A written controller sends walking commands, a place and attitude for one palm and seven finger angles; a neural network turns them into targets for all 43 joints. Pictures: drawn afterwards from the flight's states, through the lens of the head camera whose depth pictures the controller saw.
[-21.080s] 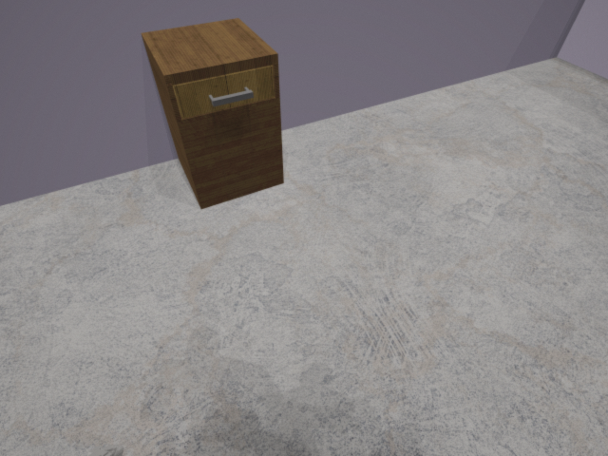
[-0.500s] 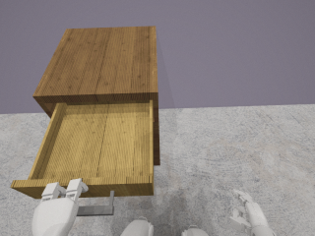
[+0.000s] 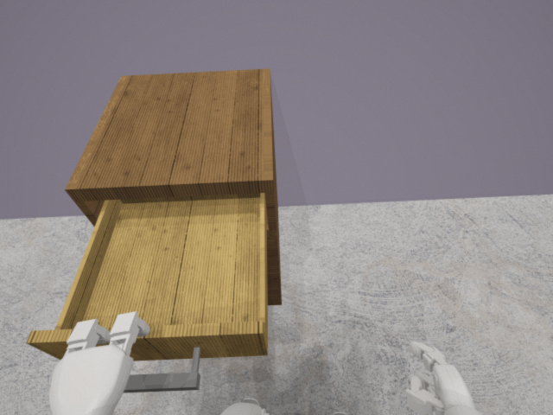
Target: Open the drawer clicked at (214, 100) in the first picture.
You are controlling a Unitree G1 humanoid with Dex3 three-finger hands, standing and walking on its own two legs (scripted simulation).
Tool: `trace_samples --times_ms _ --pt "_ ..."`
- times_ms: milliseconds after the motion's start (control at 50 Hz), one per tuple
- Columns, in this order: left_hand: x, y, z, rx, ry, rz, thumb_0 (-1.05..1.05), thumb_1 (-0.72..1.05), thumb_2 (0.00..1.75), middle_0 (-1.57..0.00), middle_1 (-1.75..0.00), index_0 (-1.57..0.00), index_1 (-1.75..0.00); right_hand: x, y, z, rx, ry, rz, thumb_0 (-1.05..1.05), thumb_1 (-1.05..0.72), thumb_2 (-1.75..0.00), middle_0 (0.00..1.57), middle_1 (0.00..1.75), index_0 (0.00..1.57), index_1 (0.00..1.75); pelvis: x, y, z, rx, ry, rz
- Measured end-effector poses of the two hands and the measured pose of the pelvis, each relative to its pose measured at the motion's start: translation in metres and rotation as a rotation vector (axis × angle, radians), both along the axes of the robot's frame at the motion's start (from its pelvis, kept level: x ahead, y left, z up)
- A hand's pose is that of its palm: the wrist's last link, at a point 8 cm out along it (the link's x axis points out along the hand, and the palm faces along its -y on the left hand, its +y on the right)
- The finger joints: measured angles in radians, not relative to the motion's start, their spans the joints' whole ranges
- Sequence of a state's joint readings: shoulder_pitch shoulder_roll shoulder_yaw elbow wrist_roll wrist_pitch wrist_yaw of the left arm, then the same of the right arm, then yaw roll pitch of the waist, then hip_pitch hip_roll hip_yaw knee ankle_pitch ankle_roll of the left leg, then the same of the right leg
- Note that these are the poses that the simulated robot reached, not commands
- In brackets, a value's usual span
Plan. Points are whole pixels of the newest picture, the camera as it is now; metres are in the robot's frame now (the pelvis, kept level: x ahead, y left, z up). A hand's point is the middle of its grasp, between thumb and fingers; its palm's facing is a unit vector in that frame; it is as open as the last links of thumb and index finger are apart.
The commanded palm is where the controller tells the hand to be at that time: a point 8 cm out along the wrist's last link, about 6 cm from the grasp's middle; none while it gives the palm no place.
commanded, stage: lift the hand off the handle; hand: left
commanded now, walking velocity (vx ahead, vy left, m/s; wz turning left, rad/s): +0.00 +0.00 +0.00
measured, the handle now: (153, 369) +0.21 +0.25 -0.15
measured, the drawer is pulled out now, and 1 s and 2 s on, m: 0.30 0.30 0.30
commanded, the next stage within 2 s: draw the hand back to the body in 0.46 s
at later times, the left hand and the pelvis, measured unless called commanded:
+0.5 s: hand (111, 381) +0.16 +0.24 +0.00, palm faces -0.04 -0.11 -0.99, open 13.8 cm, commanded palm +0.15 +0.24 +0.05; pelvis +0.01 +0.00 +0.02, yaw +0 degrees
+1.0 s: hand (80, 358) +0.18 +0.25 +0.06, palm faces +0.00 -0.11 -0.99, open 13.8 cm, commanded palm +0.15 +0.26 +0.12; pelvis +0.02 +0.00 +0.04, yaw +0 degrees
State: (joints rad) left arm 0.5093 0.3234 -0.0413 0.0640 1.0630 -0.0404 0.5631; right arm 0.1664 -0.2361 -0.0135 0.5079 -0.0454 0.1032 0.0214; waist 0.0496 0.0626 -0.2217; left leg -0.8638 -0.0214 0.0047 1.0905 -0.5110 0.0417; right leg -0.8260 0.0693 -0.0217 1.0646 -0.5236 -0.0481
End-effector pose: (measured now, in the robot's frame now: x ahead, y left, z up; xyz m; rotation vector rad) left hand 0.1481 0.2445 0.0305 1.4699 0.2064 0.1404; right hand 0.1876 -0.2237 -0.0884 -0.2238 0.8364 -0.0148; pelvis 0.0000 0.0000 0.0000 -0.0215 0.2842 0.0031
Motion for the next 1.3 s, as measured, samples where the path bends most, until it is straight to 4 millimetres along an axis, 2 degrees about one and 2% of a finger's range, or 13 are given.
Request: trace_samples --times_ms 180,400,620,760,900,1020,1180,1240,1300 --pt "0.004 -0.006 0.012 -0.004 -0.003 -0.005 0.00 -0.49 0.30 -0.32 -1.20 -0.32 -1.20 -0.001 -0.005 0.010 0.010 -0.005 -0.017 0.01 -0.91 -0.90 0.20 0.30 0.20 0.30 0.005 -0.002 0.009 0.008 -0.023 -0.009" --pt "-0.002 -0.006 0.030 -0.007 -0.004 0.009 0.00 -0.49 0.30 -0.32 -1.20 -0.32 -1.20 0.006 -0.006 0.022 0.027 -0.032 -0.009 0.01 -0.91 -0.90 0.20 0.30 0.20 0.30 0.009 -0.004 0.019 0.013 -0.056 -0.008" --pt "-0.001 -0.005 0.029 -0.003 -0.004 0.002 0.00 -0.49 0.30 -0.32 -1.20 -0.32 -1.21 0.013 -0.004 0.024 0.029 -0.040 0.006 0.01 -0.91 -0.90 0.20 0.30 0.20 0.30 0.008 -0.006 0.020 0.015 -0.059 -0.006" --pt "0.006 0.006 0.054 0.021 -0.059 0.024 0.00 -0.49 0.30 -0.32 -1.20 -0.32 -1.21 0.012 -0.003 0.028 0.040 -0.034 -0.013 0.01 -0.91 -0.90 0.20 0.30 0.20 0.30 0.011 -0.005 0.026 0.013 -0.084 -0.006" --pt "0.008 0.013 0.074 -0.004 -0.030 0.039 0.00 -0.49 0.30 -0.32 -1.20 -0.32 -1.21 0.013 0.000 0.040 0.048 -0.053 -0.021 0.01 -0.91 -0.90 0.20 0.30 0.20 0.30 0.015 -0.001 0.037 0.012 -0.117 -0.007" --pt "0.007 0.011 0.090 -0.012 -0.039 -0.010 0.00 -0.49 0.30 -0.32 -1.20 -0.32 -1.21 0.019 0.004 0.050 0.045 -0.075 -0.010 0.01 -0.91 -0.90 0.20 0.30 0.20 0.30 0.018 0.002 0.043 0.011 -0.135 -0.009" --pt "0.007 0.026 0.115 0.006 -0.077 0.021 0.00 -0.49 0.30 -0.32 -1.20 -0.32 -1.21 0.028 0.014 0.056 0.057 -0.085 0.005 0.01 -0.91 -0.90 0.20 0.30 0.20 0.30 0.020 0.007 0.048 0.007 -0.158 -0.003" --pt "0.007 0.030 0.117 -0.540 -0.171 0.210 -0.01 -0.48 0.31 -0.31 -1.20 -0.32 -1.20 0.028 0.020 0.065 0.078 -0.144 -0.029 0.01 -0.91 -0.90 0.20 0.30 0.20 0.30 0.022 0.010 0.053 0.007 -0.218 0.013" --pt "0.008 0.025 0.122 -0.883 -0.248 0.266 -0.01 -0.44 0.32 -0.31 -1.17 -0.31 -1.17 0.025 0.027 0.077 0.065 -0.194 -0.038 0.01 -0.91 -0.90 0.20 0.30 0.20 0.30 0.028 0.010 0.060 0.014 -0.256 0.026"
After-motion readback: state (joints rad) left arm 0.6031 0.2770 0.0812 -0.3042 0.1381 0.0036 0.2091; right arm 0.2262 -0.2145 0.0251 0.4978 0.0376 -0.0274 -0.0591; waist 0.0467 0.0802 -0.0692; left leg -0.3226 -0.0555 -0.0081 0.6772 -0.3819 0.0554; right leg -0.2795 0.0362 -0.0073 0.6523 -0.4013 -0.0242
